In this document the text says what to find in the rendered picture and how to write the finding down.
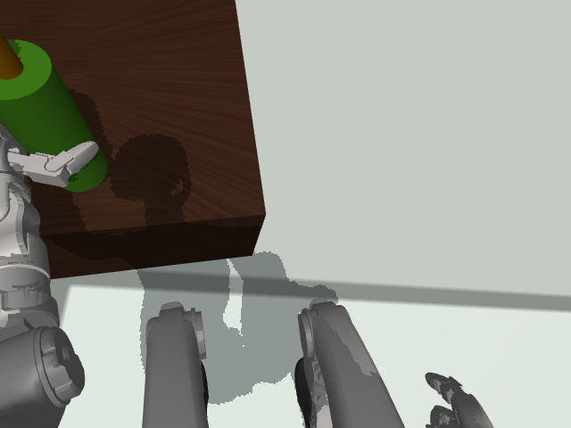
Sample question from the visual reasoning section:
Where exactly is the left robot hand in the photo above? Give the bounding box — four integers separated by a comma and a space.
0, 123, 99, 187

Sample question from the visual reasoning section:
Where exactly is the right robot foot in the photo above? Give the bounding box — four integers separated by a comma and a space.
294, 358, 313, 428

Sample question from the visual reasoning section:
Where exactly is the left robot arm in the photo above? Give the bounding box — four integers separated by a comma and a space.
0, 172, 85, 428

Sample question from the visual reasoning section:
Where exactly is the right robot hand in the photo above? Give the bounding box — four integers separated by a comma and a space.
426, 373, 493, 428

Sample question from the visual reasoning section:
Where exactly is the bottle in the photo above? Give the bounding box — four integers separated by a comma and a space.
0, 31, 109, 192

